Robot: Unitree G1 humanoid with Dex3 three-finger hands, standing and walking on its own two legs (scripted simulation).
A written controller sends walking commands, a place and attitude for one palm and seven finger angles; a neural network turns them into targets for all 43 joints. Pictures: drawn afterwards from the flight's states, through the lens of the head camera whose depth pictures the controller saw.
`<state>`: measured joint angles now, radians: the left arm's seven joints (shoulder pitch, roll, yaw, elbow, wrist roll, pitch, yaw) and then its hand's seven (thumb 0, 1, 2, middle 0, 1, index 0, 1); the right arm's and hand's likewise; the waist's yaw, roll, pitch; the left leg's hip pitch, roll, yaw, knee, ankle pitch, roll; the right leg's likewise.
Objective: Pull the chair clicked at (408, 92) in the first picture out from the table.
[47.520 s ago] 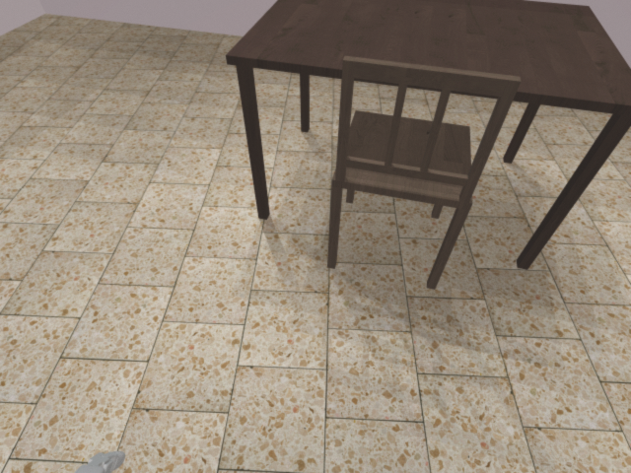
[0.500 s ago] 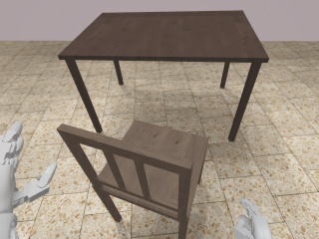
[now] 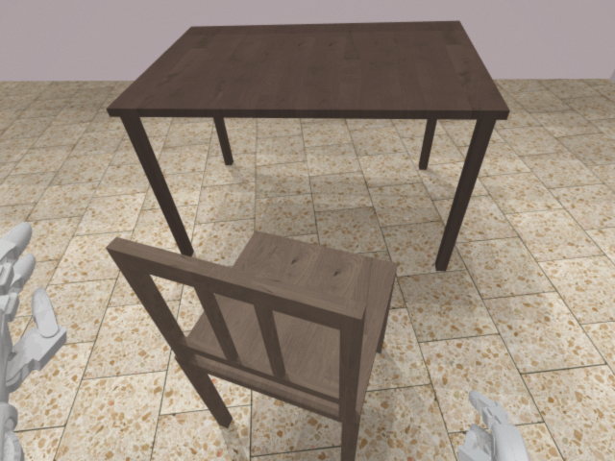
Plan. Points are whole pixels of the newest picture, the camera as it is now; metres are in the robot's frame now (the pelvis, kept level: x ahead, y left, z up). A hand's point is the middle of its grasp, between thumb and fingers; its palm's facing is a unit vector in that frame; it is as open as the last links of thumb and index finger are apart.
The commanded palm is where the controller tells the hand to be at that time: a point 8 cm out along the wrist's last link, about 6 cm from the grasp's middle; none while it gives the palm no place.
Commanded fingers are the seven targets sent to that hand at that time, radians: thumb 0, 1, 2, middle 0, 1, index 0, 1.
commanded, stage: step back with the hand held close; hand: left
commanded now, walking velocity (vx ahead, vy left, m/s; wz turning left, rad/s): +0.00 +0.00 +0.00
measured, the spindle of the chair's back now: (218, 324) +0.36 +0.21 -0.10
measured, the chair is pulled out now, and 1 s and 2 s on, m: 0.54 0.54 0.54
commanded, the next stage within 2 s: stop stepping back and stand still in 2.00 s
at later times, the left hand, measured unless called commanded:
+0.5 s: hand (47, 362) +0.16 +0.27 +0.16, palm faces +0.37 -0.77 -0.53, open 7.4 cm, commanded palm +0.10 +0.31 +0.18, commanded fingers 0.00 0.90 0.90 -0.20 -0.30 -0.20 -0.30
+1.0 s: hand out of the picture +0.11 +0.28 +0.16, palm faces +0.47 -0.73 -0.49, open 7.4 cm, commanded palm +0.05 +0.31 +0.18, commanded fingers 0.00 0.90 0.90 -0.20 -0.30 -0.20 -0.30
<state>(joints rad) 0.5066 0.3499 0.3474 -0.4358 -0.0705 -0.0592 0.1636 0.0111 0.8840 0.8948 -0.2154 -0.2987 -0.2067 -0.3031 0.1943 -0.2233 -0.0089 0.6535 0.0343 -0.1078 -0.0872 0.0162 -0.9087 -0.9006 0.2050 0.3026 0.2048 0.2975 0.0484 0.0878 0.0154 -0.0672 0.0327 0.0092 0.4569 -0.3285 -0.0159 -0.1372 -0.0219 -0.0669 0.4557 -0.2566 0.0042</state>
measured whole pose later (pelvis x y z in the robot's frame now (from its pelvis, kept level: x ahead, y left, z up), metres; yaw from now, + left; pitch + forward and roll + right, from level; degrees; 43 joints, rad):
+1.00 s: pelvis -0.09 +0.01 -0.02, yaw +0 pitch +0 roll -1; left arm 0.55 0.42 0.44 -0.52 -0.02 -0.17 0.20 0.01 0.89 0.90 -0.22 -0.30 -0.21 -0.30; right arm 0.23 -0.21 -0.01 0.59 0.02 -0.10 -0.09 0.02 -0.91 -0.90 0.21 0.30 0.21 0.30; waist 0.00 0.00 0.03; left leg -0.38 0.02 0.01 0.65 -0.28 0.01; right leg -0.41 -0.02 -0.04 0.57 -0.16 0.01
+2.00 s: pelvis -0.17 -0.04 +0.00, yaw -3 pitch +3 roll -1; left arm 0.61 0.46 0.43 -0.57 -0.04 -0.25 0.12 0.01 0.89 0.90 -0.22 -0.30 -0.21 -0.30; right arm 0.13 -0.17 -0.03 0.65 0.01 -0.08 -0.05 0.01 -0.91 -0.90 0.21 0.30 0.21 0.30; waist -0.01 0.00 0.03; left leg -0.47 0.04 -0.04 0.80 -0.41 -0.03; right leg -0.29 0.02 -0.02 0.47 -0.24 -0.02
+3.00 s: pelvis -0.29 -0.07 -0.01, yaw -1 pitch +0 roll +0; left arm 0.40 0.37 0.29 -0.23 0.02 -0.16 0.10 0.00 0.89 0.90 -0.21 -0.30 -0.20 -0.30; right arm 0.23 -0.23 -0.04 0.71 0.00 -0.11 -0.01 0.01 -0.91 -0.90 0.21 0.30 0.21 0.30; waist -0.01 0.01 -0.01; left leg -0.31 -0.02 0.03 0.56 -0.24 0.03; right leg -0.26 -0.02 -0.05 0.63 -0.36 0.00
